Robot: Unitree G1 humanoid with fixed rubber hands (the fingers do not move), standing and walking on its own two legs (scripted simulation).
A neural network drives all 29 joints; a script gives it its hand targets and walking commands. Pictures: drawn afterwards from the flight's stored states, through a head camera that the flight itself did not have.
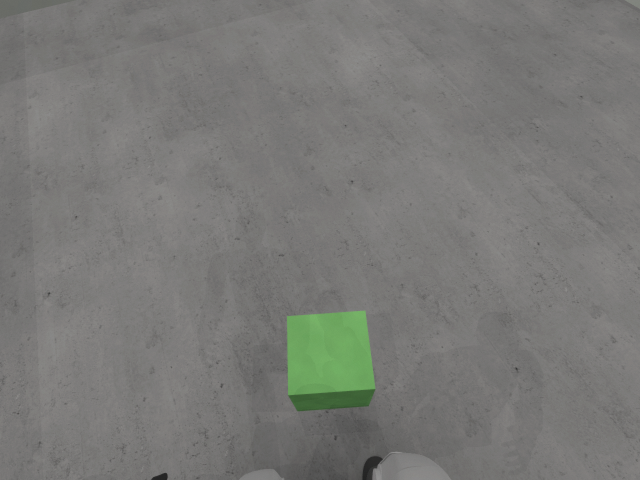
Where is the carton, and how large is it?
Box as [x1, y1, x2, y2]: [287, 311, 374, 410]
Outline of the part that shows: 365,311 287,316 288,395 297,410 368,405 374,390 374,381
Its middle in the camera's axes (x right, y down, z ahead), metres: +0.02 +0.34 +1.08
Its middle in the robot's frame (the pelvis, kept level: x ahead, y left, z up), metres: +0.41 -0.01 -0.64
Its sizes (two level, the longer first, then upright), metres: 0.210 0.200 0.250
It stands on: the floor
